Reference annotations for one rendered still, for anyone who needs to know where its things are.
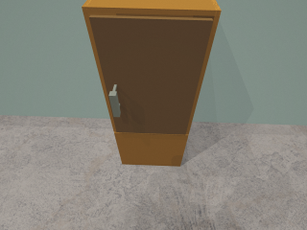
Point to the handle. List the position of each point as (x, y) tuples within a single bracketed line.
[(114, 102)]

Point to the cupboard door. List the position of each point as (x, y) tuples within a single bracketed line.
[(156, 63)]

